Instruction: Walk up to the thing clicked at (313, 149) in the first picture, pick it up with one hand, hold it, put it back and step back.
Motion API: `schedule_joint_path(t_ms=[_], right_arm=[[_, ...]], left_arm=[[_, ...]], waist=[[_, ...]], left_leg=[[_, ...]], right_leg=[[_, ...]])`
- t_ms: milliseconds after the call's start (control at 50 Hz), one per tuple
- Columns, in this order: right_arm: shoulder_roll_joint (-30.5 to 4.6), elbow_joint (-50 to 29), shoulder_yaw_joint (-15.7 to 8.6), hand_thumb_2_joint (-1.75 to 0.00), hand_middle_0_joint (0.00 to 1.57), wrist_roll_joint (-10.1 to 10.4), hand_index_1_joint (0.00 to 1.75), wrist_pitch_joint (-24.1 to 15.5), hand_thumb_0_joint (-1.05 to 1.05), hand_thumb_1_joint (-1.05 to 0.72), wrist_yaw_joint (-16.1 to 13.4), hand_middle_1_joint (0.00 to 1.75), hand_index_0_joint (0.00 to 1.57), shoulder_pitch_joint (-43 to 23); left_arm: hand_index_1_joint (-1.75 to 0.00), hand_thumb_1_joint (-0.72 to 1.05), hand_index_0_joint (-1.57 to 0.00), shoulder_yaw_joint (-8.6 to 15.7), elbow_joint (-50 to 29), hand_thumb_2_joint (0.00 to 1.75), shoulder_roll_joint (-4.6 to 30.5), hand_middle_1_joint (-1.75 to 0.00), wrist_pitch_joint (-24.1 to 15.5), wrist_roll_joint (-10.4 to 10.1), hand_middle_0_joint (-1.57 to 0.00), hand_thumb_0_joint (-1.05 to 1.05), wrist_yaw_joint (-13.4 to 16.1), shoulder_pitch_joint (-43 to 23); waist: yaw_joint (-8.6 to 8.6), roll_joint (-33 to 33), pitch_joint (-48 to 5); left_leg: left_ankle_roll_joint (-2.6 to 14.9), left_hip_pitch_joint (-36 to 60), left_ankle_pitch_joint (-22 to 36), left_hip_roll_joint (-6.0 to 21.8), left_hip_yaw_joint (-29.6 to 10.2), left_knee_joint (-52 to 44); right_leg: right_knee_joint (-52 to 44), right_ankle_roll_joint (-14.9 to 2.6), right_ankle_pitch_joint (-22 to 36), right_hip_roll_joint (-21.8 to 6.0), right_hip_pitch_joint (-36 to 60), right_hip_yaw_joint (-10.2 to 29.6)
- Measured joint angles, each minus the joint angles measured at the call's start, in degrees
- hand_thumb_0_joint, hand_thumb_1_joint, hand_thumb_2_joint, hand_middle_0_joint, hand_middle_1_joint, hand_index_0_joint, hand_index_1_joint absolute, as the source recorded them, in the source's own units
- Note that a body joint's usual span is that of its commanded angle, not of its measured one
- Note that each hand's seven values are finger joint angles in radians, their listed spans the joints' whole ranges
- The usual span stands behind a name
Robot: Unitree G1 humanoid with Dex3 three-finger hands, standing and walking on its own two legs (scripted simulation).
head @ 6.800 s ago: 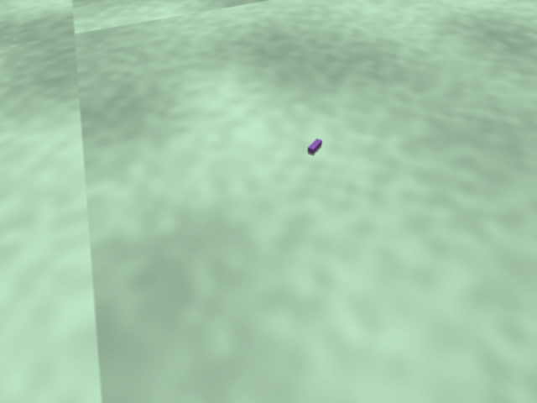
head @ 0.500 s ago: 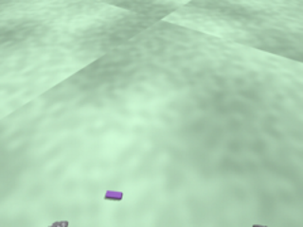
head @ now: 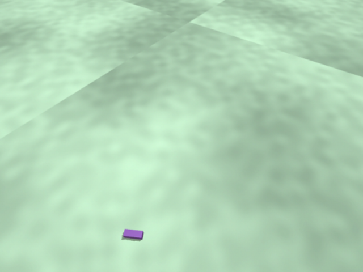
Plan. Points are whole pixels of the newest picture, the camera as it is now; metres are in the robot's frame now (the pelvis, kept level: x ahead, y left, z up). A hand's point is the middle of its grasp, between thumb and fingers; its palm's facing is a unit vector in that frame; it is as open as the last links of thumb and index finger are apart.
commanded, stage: stand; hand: left
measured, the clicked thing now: (133, 234) +0.39 +0.29 -0.77
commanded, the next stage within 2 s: none
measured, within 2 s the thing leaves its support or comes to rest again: neither
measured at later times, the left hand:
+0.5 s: hand out of the picture +0.09 +0.25 -0.16, palm faces -0.01 -0.94 -0.33, open 7.4 cm
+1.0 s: hand out of the picture +0.09 +0.25 -0.16, palm faces -0.02 -0.94 -0.34, open 7.4 cm
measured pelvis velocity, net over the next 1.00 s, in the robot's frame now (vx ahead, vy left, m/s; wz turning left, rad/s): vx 0.02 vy -0.01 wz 0.00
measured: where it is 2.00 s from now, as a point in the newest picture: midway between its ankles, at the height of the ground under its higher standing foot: outside the picture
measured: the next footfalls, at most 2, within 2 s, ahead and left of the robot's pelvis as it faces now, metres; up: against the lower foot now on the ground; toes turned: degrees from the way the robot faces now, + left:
none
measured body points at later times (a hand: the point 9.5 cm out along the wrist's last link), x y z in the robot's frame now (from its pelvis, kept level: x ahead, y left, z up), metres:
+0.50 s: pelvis +0.02 +0.00 +0.00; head +0.02 +0.00 +0.45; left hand +0.09 +0.30 -0.13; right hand +0.11 -0.30 -0.13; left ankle +0.03 +0.12 -0.75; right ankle +0.01 -0.13 -0.75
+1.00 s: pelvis +0.02 -0.01 +0.00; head +0.03 -0.01 +0.45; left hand +0.09 +0.29 -0.13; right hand +0.10 -0.31 -0.13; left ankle +0.03 +0.12 -0.75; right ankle +0.01 -0.13 -0.75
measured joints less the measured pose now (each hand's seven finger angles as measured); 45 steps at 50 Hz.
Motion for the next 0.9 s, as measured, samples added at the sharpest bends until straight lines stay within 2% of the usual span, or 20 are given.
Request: schedule_joint_path(t_ms=[160, 900], right_arm=[[0.6, -0.6, 0.3, -0.90, 0.20, -0.5, 0.30, -0.4, 0.01, -0.90, -0.2, 0.30, 0.20, -0.1], [0.1, -1.7, 0.8, -0.90, 0.20, -0.3, 0.30, -0.5, 0.01, -0.90, -0.5, 0.30, 0.20, 0.0]], left_arm=[[-0.30, 0.90, -0.20, 0.0, -0.5, 0.90, -0.1, -0.30, 0.0, 0.2, -0.21, 0.00, 0.1, 0.5], [-0.30, 0.90, -0.20, -0.1, -1.4, 0.90, -0.1, -0.30, 0.1, 0.3, -0.21, 0.00, 0.1, 1.1]], waist=[[0.06, -0.1, -0.7], [0.18, 0.2, -0.8]], left_leg=[[-0.04, 0.5, -0.6, 0.0, 0.1, 0.1], [-0.50, 2.3, -1.3, 0.5, -0.1, -0.8]], right_leg=[[0.2, 0.04, -0.6, 0.0, 0.4, 0.1], [-0.9, -0.40, -1.3, 0.4, 2.3, -0.1]])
